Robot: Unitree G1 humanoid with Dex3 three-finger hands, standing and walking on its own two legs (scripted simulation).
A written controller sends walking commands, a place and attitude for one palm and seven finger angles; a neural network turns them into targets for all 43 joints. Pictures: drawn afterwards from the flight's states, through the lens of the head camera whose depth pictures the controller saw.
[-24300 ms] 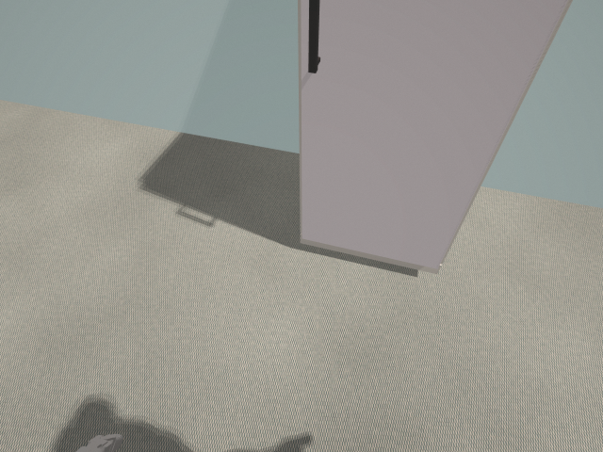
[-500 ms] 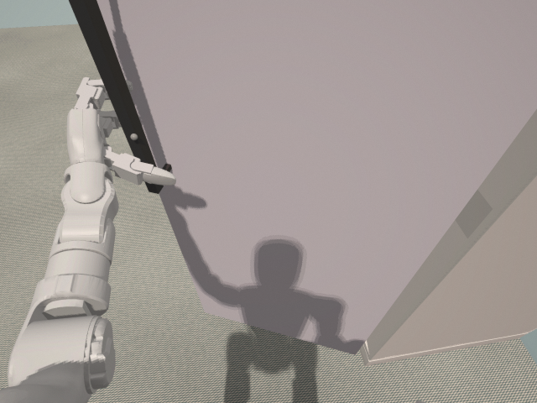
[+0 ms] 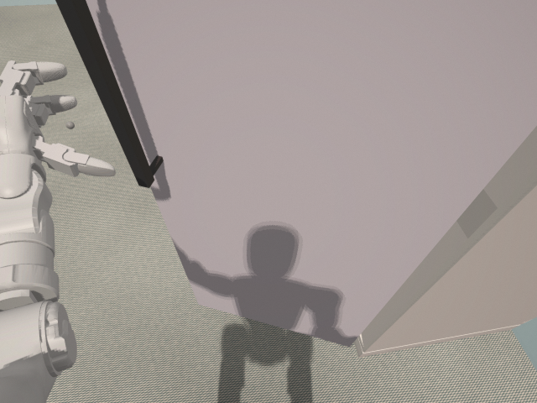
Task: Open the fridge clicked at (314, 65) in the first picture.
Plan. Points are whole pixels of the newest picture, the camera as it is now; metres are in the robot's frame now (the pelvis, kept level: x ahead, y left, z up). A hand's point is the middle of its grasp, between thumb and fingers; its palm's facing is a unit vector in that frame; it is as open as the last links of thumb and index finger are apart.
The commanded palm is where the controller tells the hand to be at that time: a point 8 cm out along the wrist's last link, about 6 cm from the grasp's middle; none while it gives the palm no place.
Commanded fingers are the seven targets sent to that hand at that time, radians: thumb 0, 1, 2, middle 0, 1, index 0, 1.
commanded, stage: slip the hand off the handle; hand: left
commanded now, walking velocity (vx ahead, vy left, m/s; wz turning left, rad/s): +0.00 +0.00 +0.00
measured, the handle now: (121, 92) +0.46 +0.21 +0.22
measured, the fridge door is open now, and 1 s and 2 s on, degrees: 66 66 66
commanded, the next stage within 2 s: draw the hand back to the body in 0.88 s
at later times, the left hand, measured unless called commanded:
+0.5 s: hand (30, 184) +0.33 +0.28 +0.19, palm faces +0.33 -0.93 -0.18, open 14.7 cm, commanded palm +0.29 +0.32 +0.19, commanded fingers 0.00 -0.55 0.20 -0.25 -1.15 -0.25 -1.15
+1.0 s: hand (43, 190) +0.32 +0.26 +0.19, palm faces +0.32 -0.93 -0.20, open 14.7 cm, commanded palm +0.28 +0.31 +0.19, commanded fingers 0.00 -0.55 0.20 -0.25 -1.15 -0.25 -1.15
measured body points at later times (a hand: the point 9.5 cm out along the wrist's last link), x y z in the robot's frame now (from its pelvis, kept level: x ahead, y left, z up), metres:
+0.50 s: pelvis -0.01 +0.01 +0.00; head -0.01 +0.01 +0.45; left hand +0.30 +0.33 +0.20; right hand +0.17 -0.22 -0.09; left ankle +0.02 +0.12 -0.73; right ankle -0.01 -0.11 -0.73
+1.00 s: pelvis -0.01 -0.01 +0.00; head -0.02 -0.02 +0.45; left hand +0.30 +0.31 +0.20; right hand +0.14 -0.25 -0.10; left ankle +0.02 +0.12 -0.73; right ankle -0.01 -0.11 -0.73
